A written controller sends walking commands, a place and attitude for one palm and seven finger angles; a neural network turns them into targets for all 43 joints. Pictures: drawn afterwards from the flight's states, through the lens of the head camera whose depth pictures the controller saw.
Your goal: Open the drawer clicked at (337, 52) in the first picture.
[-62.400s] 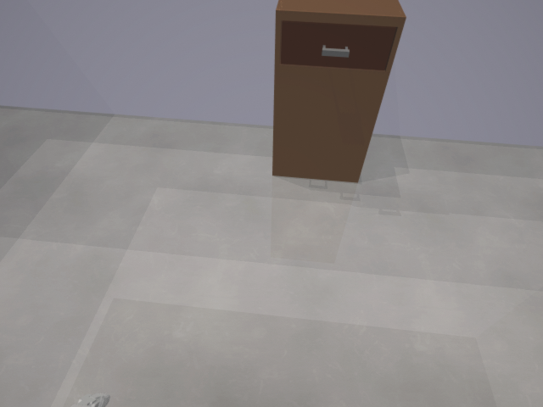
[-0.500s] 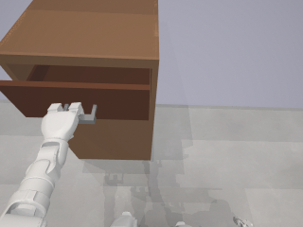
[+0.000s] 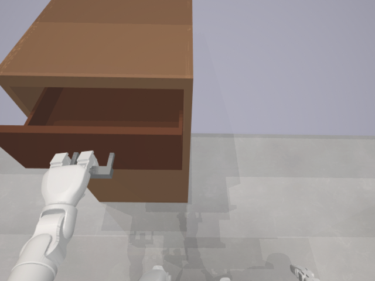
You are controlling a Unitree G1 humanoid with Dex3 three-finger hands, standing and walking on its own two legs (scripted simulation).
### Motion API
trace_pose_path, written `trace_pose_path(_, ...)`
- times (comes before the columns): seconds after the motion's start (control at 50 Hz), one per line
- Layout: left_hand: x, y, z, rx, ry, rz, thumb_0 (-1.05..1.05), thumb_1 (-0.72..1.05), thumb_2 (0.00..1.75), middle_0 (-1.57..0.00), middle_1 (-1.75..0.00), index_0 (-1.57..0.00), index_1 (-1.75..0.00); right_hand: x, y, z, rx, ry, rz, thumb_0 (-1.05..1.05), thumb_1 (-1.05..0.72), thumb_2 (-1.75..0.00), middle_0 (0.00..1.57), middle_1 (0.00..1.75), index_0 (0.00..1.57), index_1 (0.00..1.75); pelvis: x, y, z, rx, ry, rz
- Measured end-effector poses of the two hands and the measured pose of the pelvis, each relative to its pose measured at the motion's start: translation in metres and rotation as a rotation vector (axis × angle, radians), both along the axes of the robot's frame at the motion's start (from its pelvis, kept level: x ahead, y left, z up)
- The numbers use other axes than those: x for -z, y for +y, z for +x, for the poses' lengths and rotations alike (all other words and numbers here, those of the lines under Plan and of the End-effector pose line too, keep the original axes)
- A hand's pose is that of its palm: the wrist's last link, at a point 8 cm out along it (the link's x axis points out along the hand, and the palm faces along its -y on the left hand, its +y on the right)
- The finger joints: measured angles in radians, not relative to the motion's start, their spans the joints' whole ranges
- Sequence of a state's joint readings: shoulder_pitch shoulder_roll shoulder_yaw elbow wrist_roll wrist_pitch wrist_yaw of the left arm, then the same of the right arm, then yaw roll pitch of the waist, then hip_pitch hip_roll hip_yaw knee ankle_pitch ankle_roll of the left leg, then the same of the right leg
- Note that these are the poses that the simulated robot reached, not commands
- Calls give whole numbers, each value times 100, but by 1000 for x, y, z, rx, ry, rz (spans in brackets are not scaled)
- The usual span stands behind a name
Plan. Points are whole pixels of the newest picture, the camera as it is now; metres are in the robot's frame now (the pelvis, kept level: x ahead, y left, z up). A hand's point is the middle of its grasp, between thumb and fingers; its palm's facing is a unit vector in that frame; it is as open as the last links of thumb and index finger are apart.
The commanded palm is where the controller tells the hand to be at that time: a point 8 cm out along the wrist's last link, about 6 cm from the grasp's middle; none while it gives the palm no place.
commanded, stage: pull the drawer open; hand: left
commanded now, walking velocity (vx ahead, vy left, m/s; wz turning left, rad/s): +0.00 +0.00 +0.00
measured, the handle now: (91, 164) +0.37 +0.25 +0.00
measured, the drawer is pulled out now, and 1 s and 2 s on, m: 0.14 0.26 0.30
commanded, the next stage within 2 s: open the thumb to release the handle in 1.74 s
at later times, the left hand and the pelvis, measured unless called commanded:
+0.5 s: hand (71, 216) +0.25 +0.27 -0.03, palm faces -0.02 -0.07 -1.00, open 5.4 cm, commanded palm +0.22 +0.26 +0.03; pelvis +0.00 -0.01 +0.00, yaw +1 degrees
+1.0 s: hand (62, 248) +0.19 +0.26 -0.03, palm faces -0.03 -0.07 -1.00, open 5.4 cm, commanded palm +0.16 +0.25 +0.03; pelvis +0.00 -0.01 -0.01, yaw +1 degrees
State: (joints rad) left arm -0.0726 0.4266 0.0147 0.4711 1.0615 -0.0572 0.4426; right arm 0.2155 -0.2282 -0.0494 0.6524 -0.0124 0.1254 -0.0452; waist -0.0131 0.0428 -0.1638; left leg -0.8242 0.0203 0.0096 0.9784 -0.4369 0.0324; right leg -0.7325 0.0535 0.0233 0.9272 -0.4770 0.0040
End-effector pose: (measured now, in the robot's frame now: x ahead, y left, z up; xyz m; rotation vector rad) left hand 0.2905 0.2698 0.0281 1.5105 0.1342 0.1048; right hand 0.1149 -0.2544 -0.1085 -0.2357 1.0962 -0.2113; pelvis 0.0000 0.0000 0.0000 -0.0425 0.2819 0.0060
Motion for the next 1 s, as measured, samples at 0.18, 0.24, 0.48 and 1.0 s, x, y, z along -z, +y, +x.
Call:
trace_pose_path(0.18, 0, -2, -24, -17, -4, -6, 1, 75, 82, -32, -135, -40, -134, -6, 6, 27, -48, -75, 8, 1, -90, -90, 20, 30, 20, 30, 0, -1, 1, -6, -15, 2)
trace_pose_path(0.24, 0, -2, -32, -19, -4, -6, 1, 75, 82, -32, -135, -40, -134, -8, 8, 35, -66, -96, 9, 1, -90, -90, 20, 30, 20, 30, 1, -2, 1, -9, -19, 3)
trace_pose_path(0.48, 0, -4, -56, -42, 3, -12, 1, 75, 81, -32, -135, -41, -134, -10, 15, 53, -104, -146, 30, 1, -90, -90, 20, 30, 20, 30, 2, -5, 0, -11, -28, 6)
trace_pose_path(1.0, -2, -9, -120, -77, 20, -15, 2, 75, 80, -32, -135, -41, -134, -6, 22, 69, -171, -192, 53, 1, -90, -90, 20, 30, 20, 30, 10, -8, 0, -14, -35, 12)
